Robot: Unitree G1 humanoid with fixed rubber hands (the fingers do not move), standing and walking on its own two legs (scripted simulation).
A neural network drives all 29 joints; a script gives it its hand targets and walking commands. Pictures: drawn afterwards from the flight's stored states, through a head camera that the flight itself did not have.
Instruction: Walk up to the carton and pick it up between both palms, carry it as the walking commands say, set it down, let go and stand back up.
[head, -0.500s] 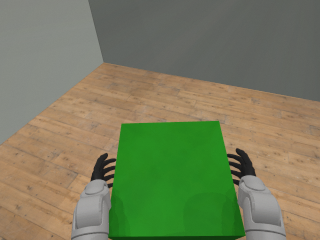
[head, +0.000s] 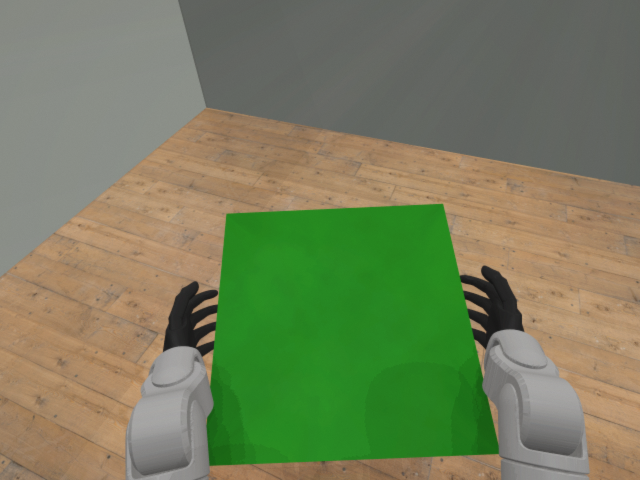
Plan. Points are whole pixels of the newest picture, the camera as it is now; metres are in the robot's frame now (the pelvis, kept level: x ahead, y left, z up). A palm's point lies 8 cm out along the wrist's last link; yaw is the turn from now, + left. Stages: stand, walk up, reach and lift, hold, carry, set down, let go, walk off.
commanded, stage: carry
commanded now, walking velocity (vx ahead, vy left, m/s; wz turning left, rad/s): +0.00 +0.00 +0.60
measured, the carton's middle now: (339, 338) +0.32 +0.00 +0.00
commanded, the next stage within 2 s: none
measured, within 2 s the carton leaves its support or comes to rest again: neither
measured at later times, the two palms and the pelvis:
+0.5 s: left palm (65, 429) +0.19 +0.28 +0.07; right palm (408, 361) +0.24 -0.07 +0.09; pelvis -0.03 +0.07 -0.02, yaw +7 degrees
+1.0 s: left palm out of the picture +0.09 +0.33 +0.11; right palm (335, 367) +0.23 +0.01 +0.10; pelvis -0.07 +0.07 +0.01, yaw +22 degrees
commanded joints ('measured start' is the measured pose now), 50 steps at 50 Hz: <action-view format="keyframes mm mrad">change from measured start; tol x16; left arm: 1 -389 -760 -752 -253 -377 151 -176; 30 -557 -976 -855 -426 -492 260 -167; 50 -373 -877 -767 -320 -435 275 -174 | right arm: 1 -339 741 761 -240 361 177 215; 50 -442 782 825 -416 424 290 230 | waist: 1 5 62 -348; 7 21 -234 -272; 19 -1 -187 -237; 23 -34 256 -199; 33 -16 109 -381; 45 -9 296 -361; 50 6 -352 -259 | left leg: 1 16 103 -198 -57 496 61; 8 -275 11 -80 335 -240 10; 14 -276 8 -46 408 -169 -14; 20 -97 -13 -55 60 -53 19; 24 9 254 -630 -263 639 165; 31 271 124 -502 -228 576 77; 45 201 4 -471 -447 505 -93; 47 48 -65 -315 -332 532 -183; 48 -118 -143 -212 -229 277 -216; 50 -322 -99 -175 468 -226 -91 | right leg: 1 191 -208 123 75 280 4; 6 328 -379 270 -74 459 -71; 16 110 -419 124 -133 106 -67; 21 66 -296 -21 160 -68 53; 23 -255 -104 -5 481 -461 150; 28 -302 -81 172 703 -284 159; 38 -229 7 147 462 -258 159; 45 156 79 15 -89 -264 109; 48 651 -153 43 -340 -52 13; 50 394 -577 298 -246 222 -168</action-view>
